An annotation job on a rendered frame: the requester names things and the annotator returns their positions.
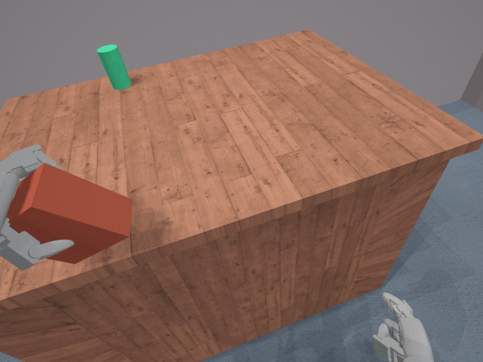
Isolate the robot right hand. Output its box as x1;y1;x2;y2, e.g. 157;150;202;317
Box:
373;293;434;362

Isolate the table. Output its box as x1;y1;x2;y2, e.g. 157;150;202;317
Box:
0;29;483;362

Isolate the robot left hand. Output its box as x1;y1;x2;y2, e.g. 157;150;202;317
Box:
0;144;75;271

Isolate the sponge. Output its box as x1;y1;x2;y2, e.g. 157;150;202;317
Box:
6;163;133;264

